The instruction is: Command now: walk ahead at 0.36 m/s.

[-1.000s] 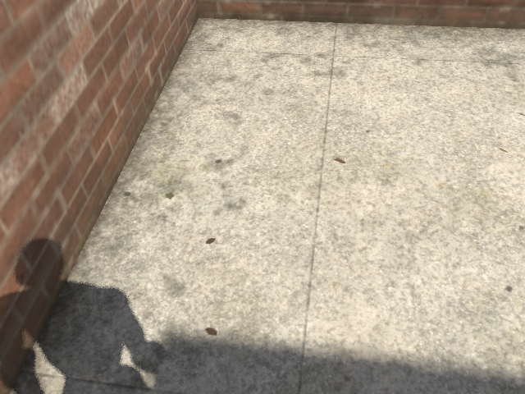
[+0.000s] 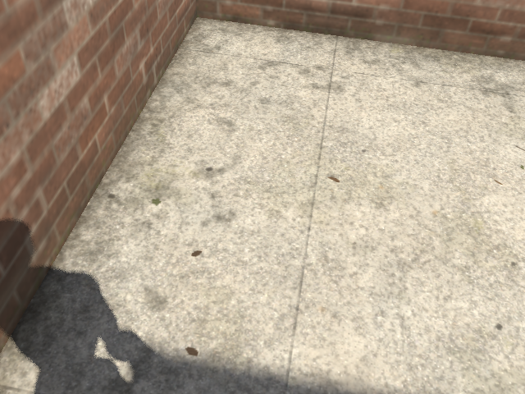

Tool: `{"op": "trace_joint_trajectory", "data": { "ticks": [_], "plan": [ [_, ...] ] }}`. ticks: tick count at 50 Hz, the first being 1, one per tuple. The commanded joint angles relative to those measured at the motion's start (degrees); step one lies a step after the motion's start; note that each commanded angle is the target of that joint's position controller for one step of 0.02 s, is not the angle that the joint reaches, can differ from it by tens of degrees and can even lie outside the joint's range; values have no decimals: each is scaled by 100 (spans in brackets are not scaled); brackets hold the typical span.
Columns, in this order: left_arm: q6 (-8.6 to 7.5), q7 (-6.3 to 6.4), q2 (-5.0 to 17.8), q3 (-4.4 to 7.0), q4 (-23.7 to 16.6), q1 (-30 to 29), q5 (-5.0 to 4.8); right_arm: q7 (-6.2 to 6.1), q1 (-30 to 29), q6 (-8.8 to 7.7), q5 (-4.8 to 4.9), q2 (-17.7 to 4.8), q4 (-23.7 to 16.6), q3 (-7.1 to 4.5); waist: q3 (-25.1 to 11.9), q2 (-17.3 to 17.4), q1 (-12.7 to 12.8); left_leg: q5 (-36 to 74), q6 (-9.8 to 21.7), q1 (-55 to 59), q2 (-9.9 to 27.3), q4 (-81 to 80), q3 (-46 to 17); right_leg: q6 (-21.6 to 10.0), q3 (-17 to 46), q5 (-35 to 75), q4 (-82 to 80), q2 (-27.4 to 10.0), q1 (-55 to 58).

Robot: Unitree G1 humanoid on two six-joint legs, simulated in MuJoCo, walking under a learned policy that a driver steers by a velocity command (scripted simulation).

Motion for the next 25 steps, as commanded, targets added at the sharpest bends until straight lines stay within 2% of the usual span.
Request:
{"op": "trace_joint_trajectory", "data": {
  "ticks": [1,2,3,4,6,7,9,10,11,12,13,14,15,16,18,19,20,21,22,23,24,25],
  "plan": [
    [-260,-102,185,-107,-914,-1260,-85,112,2175,-67,-219,-1394,208,-296,506,1960,-982,-1776,1349,2030,2295,-2722,-4643,-131,-85,-594,3209,426,-3759],
    [-358,-158,252,-113,-1041,-1299,-144,143,1559,-113,-218,-1148,-50,-174,801,1377,-610,-2104,1324,1608,2420,-2754,-4646,-268,400,-176,4176,29,-4205],
    [-431,-206,286,-105,-995,-1178,-182,159,1245,-81,-209,-1085,-193,-143,849,1133,-439,-1868,1176,1472,2151,-2599,-3901,-372,305,158,4685,-120,-4384],
    [-471,-256,306,-111,-930,-1040,-65,182,987,-54,-271,-798,-269,-28,724,875,-261,-1395,943,1344,1884,-2550,-3152,-467,280,570,4879,-249,-4381],
    [-469,-344,392,-78,-919,-1062,-14,210,890,18,-266,-508,-358,99,759,778,-110,-533,712,1129,1372,-2634,-1977,-446,104,1078,4615,-537,-4300],
    [-446,-389,375,-84,-941,-1128,-49,189,1015,56,-265,-447,-349,125,800,803,-95,-175,695,1071,1246,-2678,-1670,-378,22,1174,4407,-622,-4309],
    [-419,-484,281,-150,-1129,-1552,-23,108,1238,101,-303,-537,-404,123,828,654,-125,407,762,982,1180,-2777,-1323,-195,-99,1402,3916,-734,-4449],
    [-409,-520,187,-186,-1254,-1787,67,71,1247,129,-363,-676,-480,94,842,527,-128,643,782,1016,1161,-2738,-1255,-120,-139,1554,3502,-775,-4555],
    [-415,-551,156,-225,-1390,-2094,88,27,1265,151,-379,-805,-593,62,827,463,-194,832,814,992,1200,-2787,-1184,-56,-199,1745,3020,-743,-4579],
    [-423,-610,87,-278,-1506,-2419,179,2,1301,116,-387,-902,-754,52,802,371,-344,1256,902,1047,1183,-2899,-1183,-41,-325,1984,2424,-675,-4503],
    [-457,-685,15,-328,-1682,-2725,107,-55,1345,115,-411,-870,-807,77,732,375,-389,1397,855,995,1105,-2948,-973,-94,-423,2188,1717,-611,-4164],
    [-516,-700,104,-344,-1757,-3050,91,-97,1441,108,-371,-865,-821,119,742,494,-492,1516,809,936,989,-3044,-815,-124,-621,2582,1020,-396,-3819],
    [-574,-688,142,-353,-1829,-3203,28,-122,1521,88,-388,-1016,-865,110,736,715,-545,1630,772,1119,1027,-3037,-777,-131,-654,2799,618,-295,-3665],
    [-617,-696,185,-357,-1893,-3259,-62,-98,1507,89,-388,-1103,-841,94,810,859,-489,1954,726,1251,1105,-3012,-731,-193,-574,2865,338,-278,-3568],
    [-642,-727,319,-346,-1933,-3257,-32,-55,1580,116,-302,-1239,-862,42,728,820,-452,2609,663,1679,1247,-2794,-549,-403,-611,2827,-131,-124,-3274],
    [-644,-753,393,-322,-2006,-3219,-20,-42,1552,135,-267,-1259,-864,31,606,840,-342,3409,591,1885,1289,-2518,-448,-529,-600,2737,-263,-31,-3035],
    [-644,-738,484,-312,-2009,-3120,48,10,1528,160,-258,-1288,-864,27,405,948,-256,4157,531,2114,1290,-2181,-387,-637,-657,2462,-287,88,-2731],
    [-583,-638,674,-197,-1969,-2735,24,78,1490,219,-215,-1324,-779,23,225,1185,52,5324,549,2235,1303,-1629,-294,-753,-741,2112,-154,259,-2196],
    [-607,-549,930,-123,-1833,-2004,-6,119,1477,250,-390,-1208,-748,55,-228,1116,495,5976,419,2176,1181,-704,-164,-918,-882,2026,-231,432,-1324],
    [-555,-466,1314,35,-1493,-1102,3,168,1470,221,-432,-1064,-747,111,-768,1146,925,5504,220,1402,910,582,-20,-1087,-655,2227,-229,240,254],
    [-460,-347,1906,138,-1319,-237,148,207,1542,145,-565,-732,-926,230,-1627,-180,968,2679,74,-56,437,2566,44,-1298,1127,2021,-54,-1162,1981],
    [-455,-441,2006,95,-1372,-398,271,267,2403,-30,-390,18,-903,448,-2518,-1809,298,-1123,-218,-1819,-546,4445,-637,-2230,3994,1475,-1200,-2283,3341]
  ]
}}
Next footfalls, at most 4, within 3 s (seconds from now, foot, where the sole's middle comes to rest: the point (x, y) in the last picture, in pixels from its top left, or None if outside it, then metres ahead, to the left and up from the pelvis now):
0.48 right None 0.42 -0.15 -0.76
1.04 left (233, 319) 0.75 0.09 -0.76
1.64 right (310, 233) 1.08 -0.15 -0.76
2.12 left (267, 167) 1.39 0.00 -0.76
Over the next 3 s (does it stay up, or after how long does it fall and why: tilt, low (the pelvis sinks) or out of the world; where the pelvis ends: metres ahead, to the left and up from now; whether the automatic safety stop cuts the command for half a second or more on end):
stays up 1.46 -0.24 0.01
